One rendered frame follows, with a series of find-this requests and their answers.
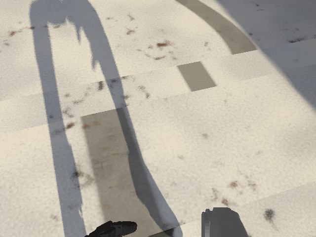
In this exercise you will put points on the left robot hand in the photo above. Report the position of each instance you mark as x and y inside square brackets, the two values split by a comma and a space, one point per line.
[114, 229]

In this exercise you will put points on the robot right thigh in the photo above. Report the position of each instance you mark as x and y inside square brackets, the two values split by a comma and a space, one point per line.
[222, 222]

